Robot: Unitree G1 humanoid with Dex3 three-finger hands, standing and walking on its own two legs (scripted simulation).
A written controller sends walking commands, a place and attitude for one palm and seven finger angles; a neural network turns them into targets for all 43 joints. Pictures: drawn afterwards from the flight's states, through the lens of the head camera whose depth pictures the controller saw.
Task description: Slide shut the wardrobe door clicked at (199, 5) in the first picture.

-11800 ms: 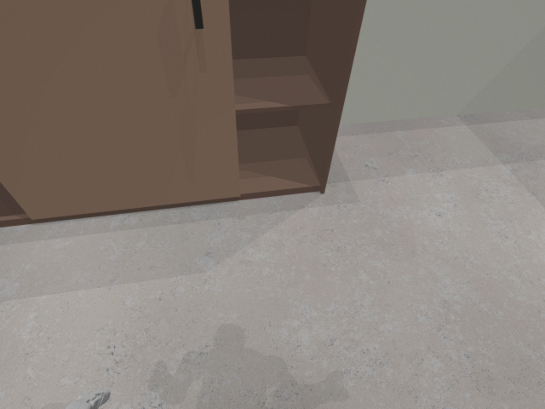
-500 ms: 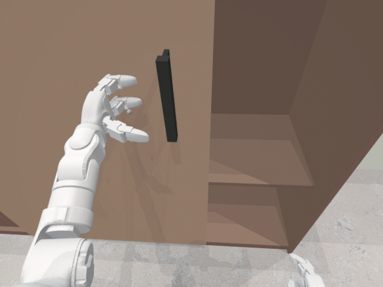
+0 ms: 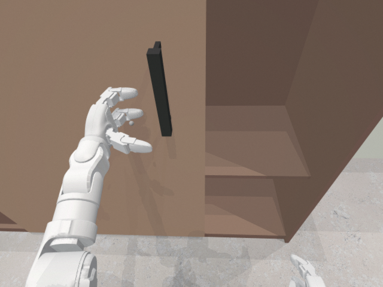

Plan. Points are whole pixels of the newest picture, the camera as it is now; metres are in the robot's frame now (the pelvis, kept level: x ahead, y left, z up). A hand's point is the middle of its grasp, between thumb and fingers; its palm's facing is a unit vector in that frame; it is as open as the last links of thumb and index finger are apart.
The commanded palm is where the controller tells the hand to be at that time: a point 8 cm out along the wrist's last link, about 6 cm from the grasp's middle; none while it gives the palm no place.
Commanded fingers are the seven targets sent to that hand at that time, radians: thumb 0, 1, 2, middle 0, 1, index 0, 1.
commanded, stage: move the hooked fingers beside the handle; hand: left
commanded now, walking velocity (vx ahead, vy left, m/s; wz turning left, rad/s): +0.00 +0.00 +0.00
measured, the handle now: (162, 92) +0.47 +0.09 +0.18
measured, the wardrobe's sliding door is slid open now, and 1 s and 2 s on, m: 0.41 0.41 0.41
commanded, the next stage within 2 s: feel for the door with the fingertips in 1.98 s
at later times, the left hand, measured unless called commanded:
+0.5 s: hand (129, 106) +0.38 +0.14 +0.21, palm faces +0.04 -1.00 -0.03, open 14.0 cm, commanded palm +0.37 +0.19 +0.18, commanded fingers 0.00 -0.50 0.30 -0.30 -1.20 -0.30 -1.20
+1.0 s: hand (128, 116) +0.41 +0.15 +0.17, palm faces +0.04 -1.00 +0.00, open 13.9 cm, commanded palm +0.37 +0.19 +0.18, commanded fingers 0.00 -0.50 0.30 -0.30 -1.20 -0.30 -1.20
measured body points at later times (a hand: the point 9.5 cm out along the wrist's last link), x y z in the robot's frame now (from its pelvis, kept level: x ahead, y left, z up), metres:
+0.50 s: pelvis +0.00 +0.00 +0.00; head -0.01 -0.02 +0.45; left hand +0.38 +0.19 +0.21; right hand +0.16 -0.23 -0.10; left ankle -0.05 +0.12 -0.74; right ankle +0.04 -0.12 -0.74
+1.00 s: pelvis +0.00 +0.00 +0.00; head +0.00 -0.03 +0.45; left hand +0.40 +0.21 +0.17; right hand +0.14 -0.24 -0.11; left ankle -0.05 +0.12 -0.74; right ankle +0.05 -0.12 -0.74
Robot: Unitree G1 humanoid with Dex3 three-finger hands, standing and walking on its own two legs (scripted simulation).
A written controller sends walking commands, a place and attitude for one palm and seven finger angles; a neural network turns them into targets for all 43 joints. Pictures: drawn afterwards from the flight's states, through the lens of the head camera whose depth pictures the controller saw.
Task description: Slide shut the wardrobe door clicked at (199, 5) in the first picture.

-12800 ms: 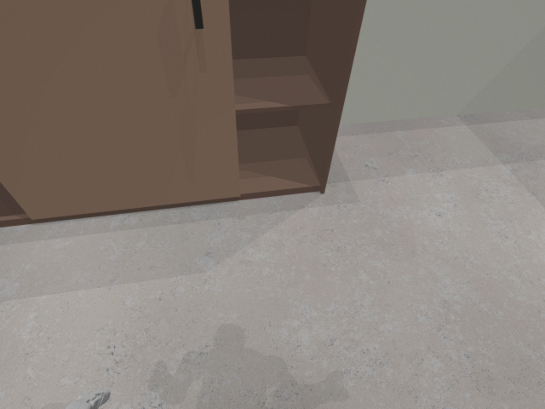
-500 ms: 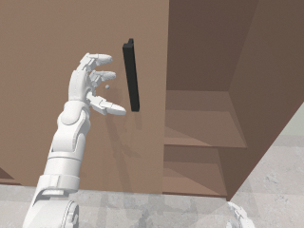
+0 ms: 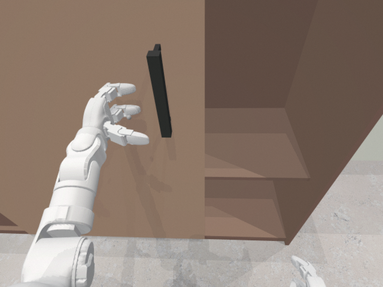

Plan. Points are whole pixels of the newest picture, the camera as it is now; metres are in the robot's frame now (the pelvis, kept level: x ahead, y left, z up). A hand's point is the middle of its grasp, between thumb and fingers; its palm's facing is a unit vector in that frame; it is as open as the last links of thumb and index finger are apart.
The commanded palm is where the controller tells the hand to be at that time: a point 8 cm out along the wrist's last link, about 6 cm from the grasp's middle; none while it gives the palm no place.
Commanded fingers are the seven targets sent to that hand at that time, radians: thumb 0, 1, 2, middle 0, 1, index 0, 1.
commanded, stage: move the hooked fingers beside the handle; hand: left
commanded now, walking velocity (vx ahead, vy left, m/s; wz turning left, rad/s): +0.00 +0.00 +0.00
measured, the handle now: (162, 94) +0.47 +0.09 +0.18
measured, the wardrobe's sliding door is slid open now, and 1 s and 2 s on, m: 0.41 0.41 0.41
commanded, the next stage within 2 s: feel for the door with the fingertips in 0.98 s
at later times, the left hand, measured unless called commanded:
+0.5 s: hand (121, 110) +0.39 +0.16 +0.20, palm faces +0.05 -1.00 -0.01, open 13.9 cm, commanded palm +0.38 +0.20 +0.18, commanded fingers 0.00 -0.50 0.30 -0.30 -1.20 -0.30 -1.20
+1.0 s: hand (125, 112) +0.40 +0.15 +0.19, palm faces +0.02 -1.00 -0.01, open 14.0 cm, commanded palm +0.37 +0.20 +0.18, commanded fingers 0.00 -0.50 0.30 -0.30 -1.20 -0.30 -1.20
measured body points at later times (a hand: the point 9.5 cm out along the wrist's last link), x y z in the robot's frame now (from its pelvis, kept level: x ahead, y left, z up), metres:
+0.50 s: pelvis +0.01 +0.00 +0.00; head +0.00 -0.01 +0.45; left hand +0.38 +0.21 +0.20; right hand +0.15 -0.23 -0.10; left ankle -0.04 +0.12 -0.74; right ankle +0.05 -0.12 -0.74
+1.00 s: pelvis +0.00 +0.00 +0.00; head -0.01 -0.02 +0.45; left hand +0.39 +0.21 +0.19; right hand +0.16 -0.23 -0.10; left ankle -0.04 +0.12 -0.74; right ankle +0.05 -0.12 -0.74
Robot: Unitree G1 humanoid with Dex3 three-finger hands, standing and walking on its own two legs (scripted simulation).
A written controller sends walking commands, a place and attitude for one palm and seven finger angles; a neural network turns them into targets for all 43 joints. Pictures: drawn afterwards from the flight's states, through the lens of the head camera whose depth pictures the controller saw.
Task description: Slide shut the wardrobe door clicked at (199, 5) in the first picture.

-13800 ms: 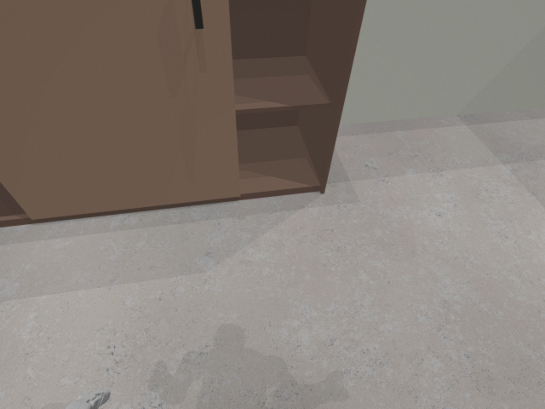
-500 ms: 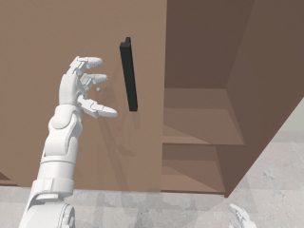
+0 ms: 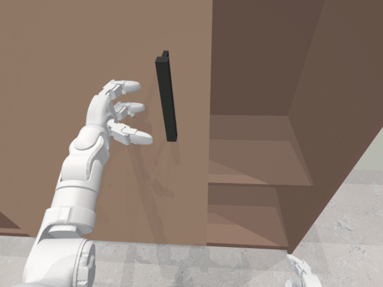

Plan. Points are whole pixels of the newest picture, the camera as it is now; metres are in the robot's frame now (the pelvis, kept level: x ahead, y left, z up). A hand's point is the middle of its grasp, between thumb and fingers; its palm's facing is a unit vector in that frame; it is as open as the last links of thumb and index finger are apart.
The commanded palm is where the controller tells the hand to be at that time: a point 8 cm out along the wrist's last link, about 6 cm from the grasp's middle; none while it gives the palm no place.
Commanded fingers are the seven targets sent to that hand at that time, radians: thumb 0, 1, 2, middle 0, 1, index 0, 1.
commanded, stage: feel for the door with the fingertips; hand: left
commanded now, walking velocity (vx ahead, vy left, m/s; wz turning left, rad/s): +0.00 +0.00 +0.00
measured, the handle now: (169, 99) +0.47 +0.08 +0.18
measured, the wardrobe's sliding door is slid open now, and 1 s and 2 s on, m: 0.41 0.41 0.41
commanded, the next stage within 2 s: slide the fingers in behind the handle in 0.66 s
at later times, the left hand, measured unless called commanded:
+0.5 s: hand (158, 121) +0.40 +0.10 +0.17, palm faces +0.01 -1.00 +0.04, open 13.9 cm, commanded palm +0.39 +0.15 +0.18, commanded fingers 0.00 -0.50 0.30 -0.30 -1.20 -0.30 -1.20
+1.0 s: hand (152, 113) +0.42 +0.11 +0.18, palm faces +0.00 -1.00 +0.01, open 13.9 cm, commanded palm +0.39 +0.16 +0.18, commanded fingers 0.00 -0.50 0.30 -0.30 -1.20 -0.30 -1.20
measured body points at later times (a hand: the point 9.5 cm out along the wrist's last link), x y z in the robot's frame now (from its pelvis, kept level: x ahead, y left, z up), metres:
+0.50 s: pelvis +0.00 -0.01 +0.00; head +0.00 -0.03 +0.45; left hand +0.40 +0.15 +0.17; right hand +0.15 -0.24 -0.10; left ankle -0.04 +0.12 -0.74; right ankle +0.04 -0.13 -0.74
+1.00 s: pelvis +0.00 +0.00 +0.00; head +0.00 -0.01 +0.45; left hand +0.41 +0.16 +0.18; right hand +0.13 -0.24 -0.11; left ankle -0.04 +0.12 -0.74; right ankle +0.04 -0.12 -0.74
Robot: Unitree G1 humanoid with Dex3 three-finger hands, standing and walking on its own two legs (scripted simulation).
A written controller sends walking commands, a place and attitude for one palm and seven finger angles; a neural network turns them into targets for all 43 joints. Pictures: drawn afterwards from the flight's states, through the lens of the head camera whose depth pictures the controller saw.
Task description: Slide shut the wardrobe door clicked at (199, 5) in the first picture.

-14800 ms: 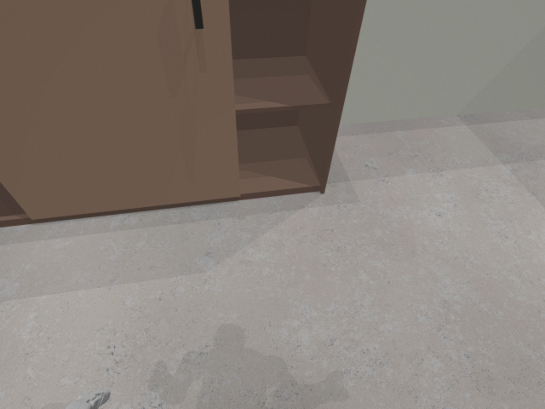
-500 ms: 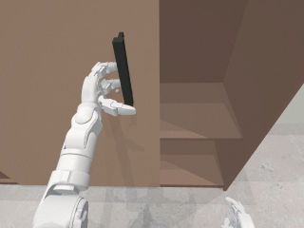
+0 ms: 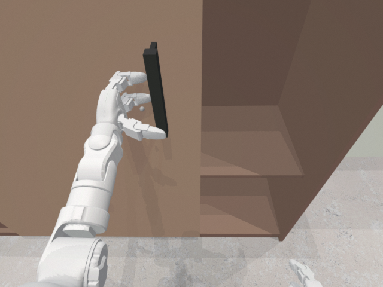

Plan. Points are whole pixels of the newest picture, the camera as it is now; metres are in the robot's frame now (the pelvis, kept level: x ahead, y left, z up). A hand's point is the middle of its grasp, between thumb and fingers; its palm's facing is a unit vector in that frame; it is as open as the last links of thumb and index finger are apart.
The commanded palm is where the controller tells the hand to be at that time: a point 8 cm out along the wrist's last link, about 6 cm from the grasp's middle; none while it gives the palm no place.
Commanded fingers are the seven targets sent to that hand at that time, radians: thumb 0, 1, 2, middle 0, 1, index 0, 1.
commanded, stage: slide the fingers in behind the handle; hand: left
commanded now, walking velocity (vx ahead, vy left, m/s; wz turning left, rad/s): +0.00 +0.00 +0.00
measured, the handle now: (158, 93) +0.47 +0.09 +0.18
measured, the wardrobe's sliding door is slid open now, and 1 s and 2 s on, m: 0.41 0.41 0.41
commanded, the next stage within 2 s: grip the handle and tug to test in 1.58 s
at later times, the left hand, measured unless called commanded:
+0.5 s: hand (152, 109) +0.41 +0.10 +0.18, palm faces +0.02 -1.00 +0.00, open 14.0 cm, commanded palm +0.38 +0.14 +0.18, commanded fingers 0.00 -0.50 0.30 -0.30 -1.20 -0.30 -1.20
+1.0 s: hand (164, 110) +0.41 +0.07 +0.18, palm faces +0.03 -1.00 +0.01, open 14.2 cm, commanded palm +0.38 +0.12 +0.18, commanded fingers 0.00 -0.50 0.30 -0.30 -1.20 -0.30 -1.20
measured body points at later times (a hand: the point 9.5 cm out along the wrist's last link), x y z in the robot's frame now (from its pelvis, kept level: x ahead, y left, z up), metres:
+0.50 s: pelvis +0.00 +0.00 +0.00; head +0.00 -0.01 +0.45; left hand +0.40 +0.15 +0.19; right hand +0.17 -0.21 -0.10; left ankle -0.05 +0.12 -0.74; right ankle +0.05 -0.12 -0.74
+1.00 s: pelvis +0.00 +0.00 +0.00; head +0.00 -0.02 +0.45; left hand +0.40 +0.13 +0.19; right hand +0.15 -0.23 -0.11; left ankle -0.05 +0.12 -0.74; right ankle +0.05 -0.12 -0.74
